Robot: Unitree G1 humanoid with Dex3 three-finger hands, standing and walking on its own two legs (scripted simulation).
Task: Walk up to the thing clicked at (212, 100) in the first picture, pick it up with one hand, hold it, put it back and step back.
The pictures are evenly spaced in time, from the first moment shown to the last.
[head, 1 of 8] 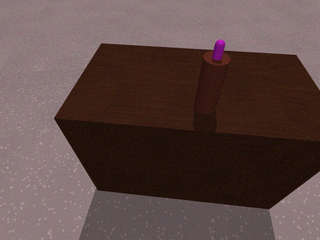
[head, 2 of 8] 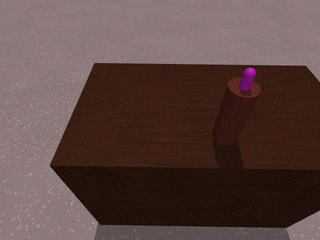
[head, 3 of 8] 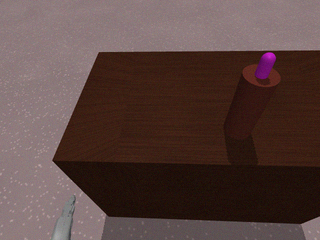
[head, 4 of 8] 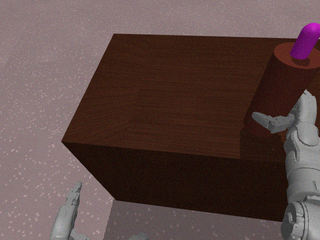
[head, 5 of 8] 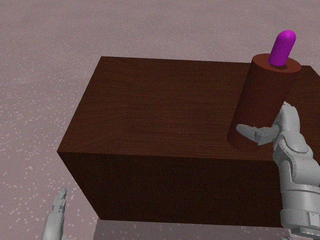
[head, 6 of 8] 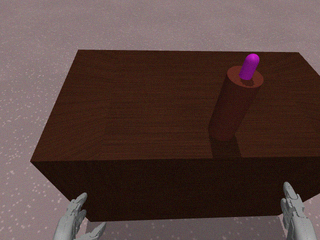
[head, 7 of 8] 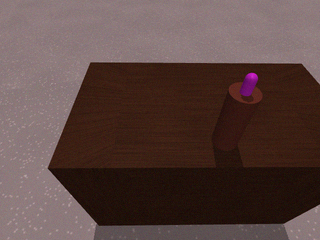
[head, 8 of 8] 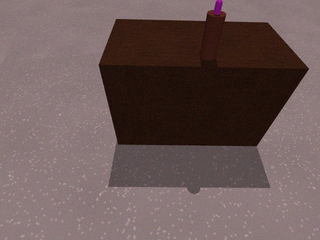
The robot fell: no
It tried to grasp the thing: yes
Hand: right
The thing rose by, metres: 0.21
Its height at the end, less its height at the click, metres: +0.00
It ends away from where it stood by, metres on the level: 0.03
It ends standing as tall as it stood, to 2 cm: yes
